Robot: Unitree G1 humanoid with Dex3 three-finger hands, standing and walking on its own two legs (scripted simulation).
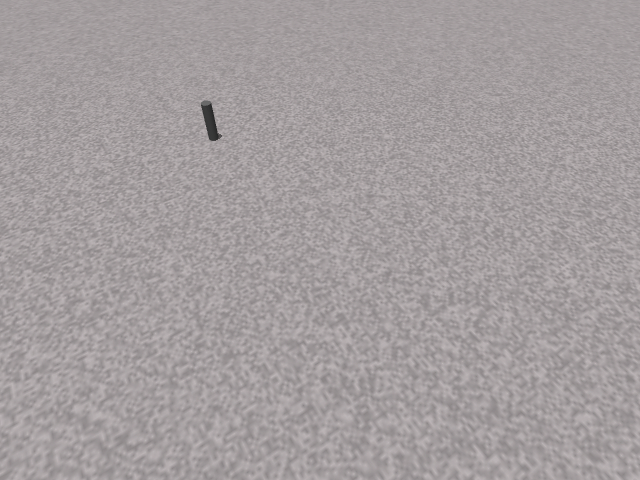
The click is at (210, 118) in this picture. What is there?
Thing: slim round
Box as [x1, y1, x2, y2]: [201, 100, 218, 140]
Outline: 205,100 201,102 201,106 209,139 214,140 218,137 210,101
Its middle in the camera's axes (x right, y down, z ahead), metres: -0.58 -0.65 +2.09
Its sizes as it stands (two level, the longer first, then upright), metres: 0.052 0.052 0.207
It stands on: the floor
